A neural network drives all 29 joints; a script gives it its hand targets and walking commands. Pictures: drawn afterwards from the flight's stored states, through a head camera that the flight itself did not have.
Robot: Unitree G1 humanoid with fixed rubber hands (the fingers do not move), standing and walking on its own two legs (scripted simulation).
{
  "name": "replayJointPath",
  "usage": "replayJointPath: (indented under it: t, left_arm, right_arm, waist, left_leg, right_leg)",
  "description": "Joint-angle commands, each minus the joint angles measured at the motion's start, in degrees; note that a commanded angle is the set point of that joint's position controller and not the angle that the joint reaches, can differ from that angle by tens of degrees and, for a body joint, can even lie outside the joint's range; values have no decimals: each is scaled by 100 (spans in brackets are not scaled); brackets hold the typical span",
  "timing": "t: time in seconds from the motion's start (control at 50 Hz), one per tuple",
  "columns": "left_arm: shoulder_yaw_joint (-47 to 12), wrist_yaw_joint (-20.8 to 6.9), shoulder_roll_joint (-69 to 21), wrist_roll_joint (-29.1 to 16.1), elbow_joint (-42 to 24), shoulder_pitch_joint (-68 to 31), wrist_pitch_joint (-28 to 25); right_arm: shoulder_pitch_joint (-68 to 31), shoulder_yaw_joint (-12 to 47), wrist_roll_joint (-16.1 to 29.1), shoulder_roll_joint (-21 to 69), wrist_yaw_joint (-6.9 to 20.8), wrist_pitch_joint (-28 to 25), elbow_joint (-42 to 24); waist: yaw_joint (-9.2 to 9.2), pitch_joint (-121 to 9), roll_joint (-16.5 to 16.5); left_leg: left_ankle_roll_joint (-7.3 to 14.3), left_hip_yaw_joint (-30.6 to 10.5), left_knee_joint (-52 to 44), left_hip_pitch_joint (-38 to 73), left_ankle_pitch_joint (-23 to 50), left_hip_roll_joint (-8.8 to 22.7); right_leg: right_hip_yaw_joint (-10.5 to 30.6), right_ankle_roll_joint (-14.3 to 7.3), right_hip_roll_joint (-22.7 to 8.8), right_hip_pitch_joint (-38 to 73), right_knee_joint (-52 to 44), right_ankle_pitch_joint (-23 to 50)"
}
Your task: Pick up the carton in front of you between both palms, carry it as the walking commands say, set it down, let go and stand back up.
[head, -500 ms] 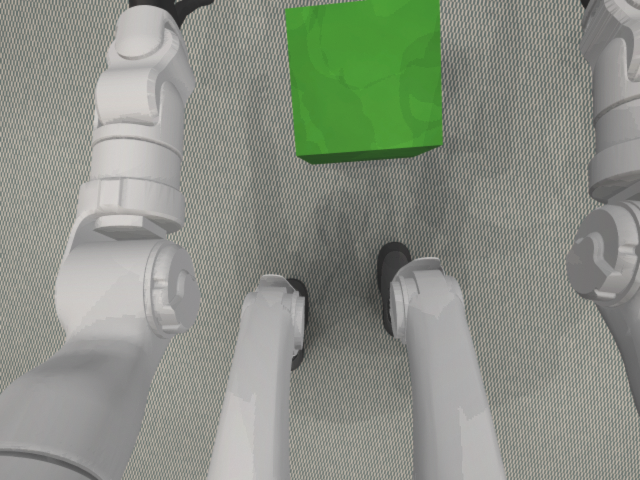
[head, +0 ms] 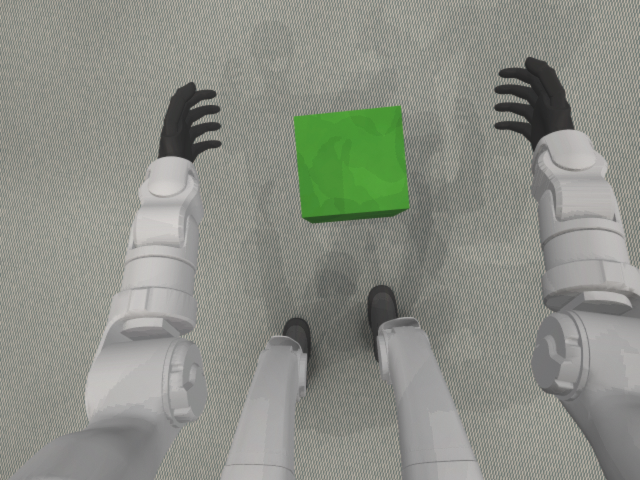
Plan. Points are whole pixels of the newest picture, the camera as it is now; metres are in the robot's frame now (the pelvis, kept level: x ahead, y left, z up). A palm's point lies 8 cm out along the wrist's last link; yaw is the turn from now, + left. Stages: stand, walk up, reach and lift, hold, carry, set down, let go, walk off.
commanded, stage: let go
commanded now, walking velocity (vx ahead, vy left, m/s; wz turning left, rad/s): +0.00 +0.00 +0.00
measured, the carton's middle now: (349, 173) +0.50 -0.04 -0.56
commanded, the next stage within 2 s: stand in 1.10 s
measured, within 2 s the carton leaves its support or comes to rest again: neither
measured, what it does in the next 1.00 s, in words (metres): rises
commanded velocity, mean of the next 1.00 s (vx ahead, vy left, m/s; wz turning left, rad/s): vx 0.00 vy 0.00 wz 0.00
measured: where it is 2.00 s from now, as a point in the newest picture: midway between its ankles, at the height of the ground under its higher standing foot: (340, 355)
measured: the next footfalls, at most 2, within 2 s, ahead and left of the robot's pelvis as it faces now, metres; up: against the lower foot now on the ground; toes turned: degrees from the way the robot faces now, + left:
none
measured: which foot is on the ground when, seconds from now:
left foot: down 0.00-1.00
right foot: down 0.00-1.00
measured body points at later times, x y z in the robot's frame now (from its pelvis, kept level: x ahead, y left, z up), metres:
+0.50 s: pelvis +0.05 +0.01 +0.08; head +0.18 +0.00 +0.51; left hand +0.31 +0.23 -0.01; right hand +0.29 -0.24 -0.02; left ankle +0.02 +0.14 -0.65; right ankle +0.09 -0.10 -0.65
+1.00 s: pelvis +0.07 +0.01 +0.09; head +0.09 +0.01 +0.54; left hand +0.25 +0.24 +0.02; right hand +0.24 -0.22 +0.02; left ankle +0.02 +0.13 -0.65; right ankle +0.09 -0.10 -0.65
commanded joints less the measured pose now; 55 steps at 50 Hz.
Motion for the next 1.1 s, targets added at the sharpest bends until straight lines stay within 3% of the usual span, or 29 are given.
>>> replayJointPath:
  t: [0.0,0.2,0.46,0.56,0.82,1.08]
  left_arm:
    - [-139,-66,578,-62,-969,-174,-268]
    - [-411,-325,482,-188,-783,2273,-849]
    - [-909,-496,555,-487,-1369,4773,-1278]
    - [-1034,-532,633,-527,-1569,5611,-1289]
    - [-1176,-647,680,-461,-1846,5923,-708]
    - [-1106,-680,744,-383,-1941,6083,-501]
  right_arm:
    - [-292,115,139,-580,-12,-239,-1100]
    - [2396,445,420,-94,-11,-758,-1263]
    - [5168,1055,771,-4,-100,-1206,-1958]
    - [6028,1232,797,10,-110,-1198,-2279]
    - [6475,1402,793,-130,-31,-549,-2536]
    - [6571,1418,757,-58,-49,-386,-2609]
  waist:
    - [-84,-5740,-439]
    - [31,-4453,-402]
    - [30,-2245,-79]
    - [87,-1284,-82]
    - [69,474,110]
    - [109,115,-102]
  left_leg:
    - [-77,459,-924,854,1482,-205]
    - [-16,270,-1726,1840,1538,-85]
    - [58,95,-2850,4489,1397,115]
    - [104,64,-3417,5192,1368,157]
    - [226,20,-4071,5202,593,335]
    - [144,87,-3643,6001,1609,128]
  right_leg:
    - [68,75,48,6525,-39,3111]
    - [224,84,-85,7044,-828,3141]
    - [-49,134,77,7500,-2156,1512]
    - [-130,156,135,8194,-2636,1363]
    - [-240,195,226,9279,-2806,958]
    - [-90,157,128,9161,-2819,1821]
